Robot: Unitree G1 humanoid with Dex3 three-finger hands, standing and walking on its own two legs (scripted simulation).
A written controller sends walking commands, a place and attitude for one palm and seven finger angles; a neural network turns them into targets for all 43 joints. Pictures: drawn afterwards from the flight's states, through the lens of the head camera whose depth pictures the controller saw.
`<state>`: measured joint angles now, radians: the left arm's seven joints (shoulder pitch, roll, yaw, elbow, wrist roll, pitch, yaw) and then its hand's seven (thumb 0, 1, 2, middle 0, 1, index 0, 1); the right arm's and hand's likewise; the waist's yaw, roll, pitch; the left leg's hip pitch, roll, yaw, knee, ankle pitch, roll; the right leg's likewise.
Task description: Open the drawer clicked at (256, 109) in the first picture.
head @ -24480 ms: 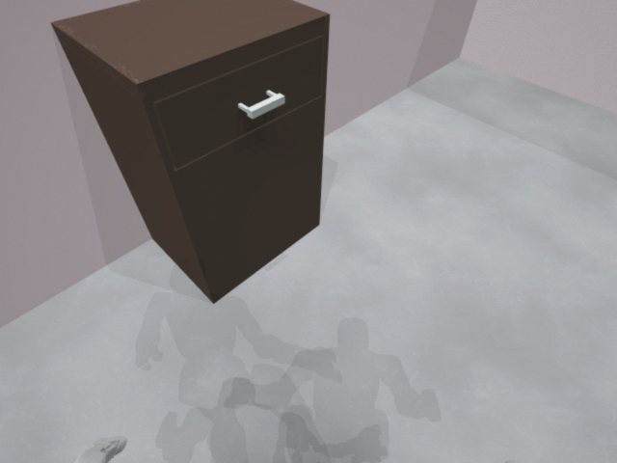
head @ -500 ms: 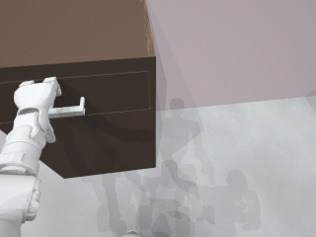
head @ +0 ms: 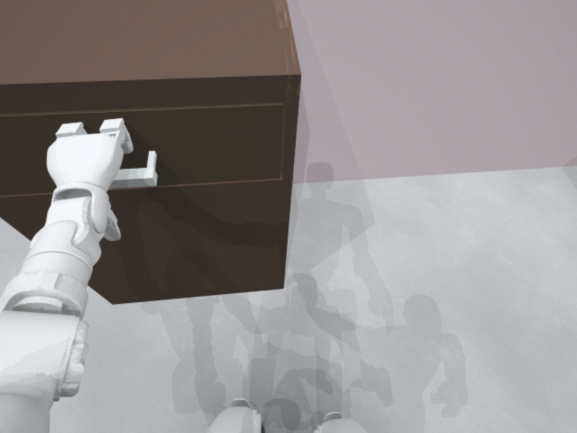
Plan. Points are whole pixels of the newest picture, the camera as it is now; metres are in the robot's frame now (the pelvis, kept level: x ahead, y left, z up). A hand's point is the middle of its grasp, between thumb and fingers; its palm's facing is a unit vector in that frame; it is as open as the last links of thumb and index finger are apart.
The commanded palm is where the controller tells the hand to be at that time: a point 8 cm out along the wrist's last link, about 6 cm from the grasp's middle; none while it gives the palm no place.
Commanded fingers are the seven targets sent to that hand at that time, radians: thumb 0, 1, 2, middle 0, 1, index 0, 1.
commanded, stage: lower the fingers behind the handle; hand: left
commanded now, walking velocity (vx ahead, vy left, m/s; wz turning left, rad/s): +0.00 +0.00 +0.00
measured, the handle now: (120, 168) +0.51 +0.27 +0.01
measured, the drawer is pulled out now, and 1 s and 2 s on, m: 0.00 0.00 0.00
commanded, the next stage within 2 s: lift the fingers back up to retry in 0.88 s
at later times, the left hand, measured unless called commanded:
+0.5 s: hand (104, 189) +0.46 +0.28 +0.02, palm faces +0.02 +0.02 -1.00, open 13.8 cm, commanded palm +0.46 +0.26 +0.04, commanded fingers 0.00 -0.50 0.30 -0.30 -1.20 -0.30 -1.20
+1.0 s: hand (102, 188) +0.47 +0.28 +0.02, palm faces -0.03 +0.02 -1.00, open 13.7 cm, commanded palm +0.46 +0.27 +0.05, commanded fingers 0.00 -0.50 0.30 -0.30 -1.20 -0.30 -1.20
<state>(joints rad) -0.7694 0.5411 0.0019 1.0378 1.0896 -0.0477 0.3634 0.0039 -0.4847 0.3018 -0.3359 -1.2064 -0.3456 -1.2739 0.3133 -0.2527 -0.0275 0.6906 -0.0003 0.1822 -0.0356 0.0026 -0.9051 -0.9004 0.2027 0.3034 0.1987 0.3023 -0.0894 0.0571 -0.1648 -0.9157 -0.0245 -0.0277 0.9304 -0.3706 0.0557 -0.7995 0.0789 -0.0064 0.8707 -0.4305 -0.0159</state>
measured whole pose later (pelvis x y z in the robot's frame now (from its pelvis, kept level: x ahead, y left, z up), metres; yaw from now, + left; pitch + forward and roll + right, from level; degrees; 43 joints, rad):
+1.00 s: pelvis -0.04 +0.00 -0.03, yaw +0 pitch +23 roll -4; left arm -0.91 0.67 -0.03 1.10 1.09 -0.11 0.28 0.00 -0.49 0.30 -0.33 -1.35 -0.33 -1.24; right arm 0.37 -0.27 0.01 0.64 0.02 0.11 -0.07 0.00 -0.90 -0.90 0.20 0.30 0.20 0.30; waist -0.13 0.05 -0.16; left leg -1.12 -0.02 -0.04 1.08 -0.37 0.05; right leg -1.01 0.09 -0.03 1.04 -0.45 -0.02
